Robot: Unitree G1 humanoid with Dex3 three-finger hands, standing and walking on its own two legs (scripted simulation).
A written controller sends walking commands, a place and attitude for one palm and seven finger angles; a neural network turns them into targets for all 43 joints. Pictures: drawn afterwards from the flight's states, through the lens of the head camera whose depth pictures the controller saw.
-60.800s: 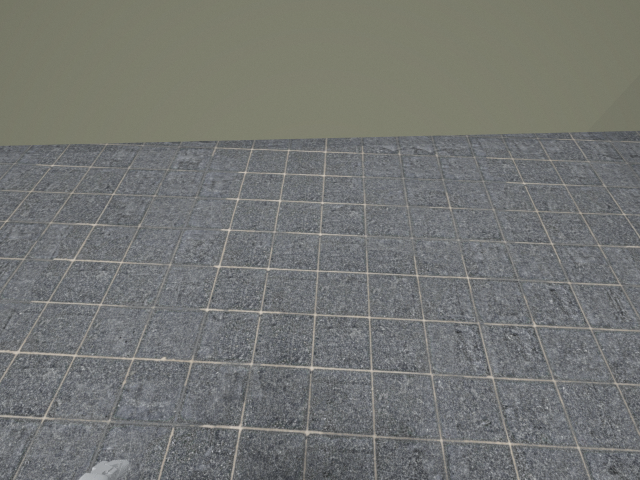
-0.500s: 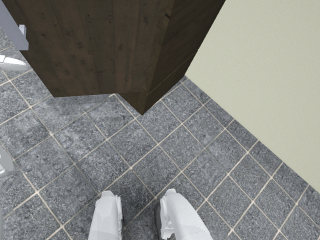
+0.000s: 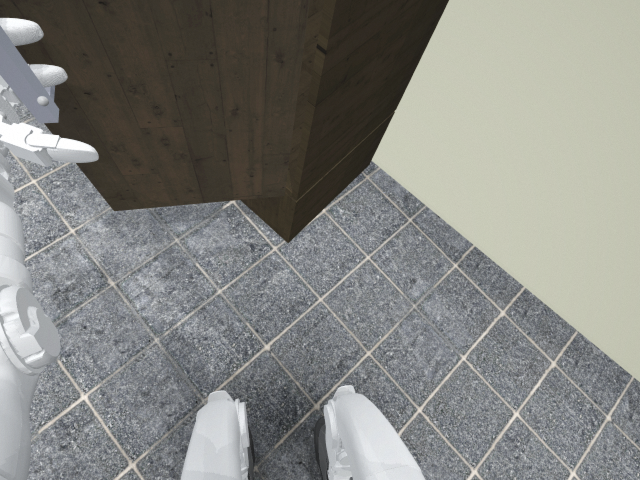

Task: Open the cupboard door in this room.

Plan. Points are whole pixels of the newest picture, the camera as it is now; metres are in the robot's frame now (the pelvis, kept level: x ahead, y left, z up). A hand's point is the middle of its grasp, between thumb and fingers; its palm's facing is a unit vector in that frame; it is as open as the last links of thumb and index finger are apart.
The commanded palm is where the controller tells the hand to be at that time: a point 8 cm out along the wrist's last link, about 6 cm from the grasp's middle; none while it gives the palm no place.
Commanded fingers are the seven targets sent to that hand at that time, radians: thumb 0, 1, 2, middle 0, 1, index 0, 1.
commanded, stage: slide the fingers in behind the handle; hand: left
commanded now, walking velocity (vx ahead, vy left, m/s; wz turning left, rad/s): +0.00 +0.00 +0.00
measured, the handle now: (18, 58) +0.58 +0.29 +0.07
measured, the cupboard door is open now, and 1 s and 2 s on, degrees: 52 52 77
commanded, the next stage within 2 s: close the thumb around the handle in 0.44 s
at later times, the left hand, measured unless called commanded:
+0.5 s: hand (38, 104) +0.52 +0.26 +0.06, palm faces +0.10 -1.00 -0.01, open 14.0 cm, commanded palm +0.52 +0.29 +0.06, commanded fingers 0.00 -0.50 0.30 -0.30 -1.20 -0.30 -1.20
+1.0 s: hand (31, 103) +0.53 +0.27 +0.06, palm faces +0.08 -1.00 +0.00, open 8.3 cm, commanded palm +0.52 +0.29 +0.06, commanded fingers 0.00 0.84 0.88 -0.40 -1.34 -0.40 -1.34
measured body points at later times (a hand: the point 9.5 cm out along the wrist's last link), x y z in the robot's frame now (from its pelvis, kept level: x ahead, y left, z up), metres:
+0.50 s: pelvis +0.00 +0.00 +0.00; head +0.17 +0.04 +0.41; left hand +0.51 +0.32 +0.07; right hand +0.00 -0.27 -0.10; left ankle +0.03 +0.10 -0.63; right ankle +0.01 -0.13 -0.63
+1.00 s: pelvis +0.00 +0.01 +0.00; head +0.17 +0.06 +0.41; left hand +0.52 +0.32 +0.06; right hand -0.01 -0.25 -0.10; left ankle +0.03 +0.10 -0.63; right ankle +0.01 -0.13 -0.63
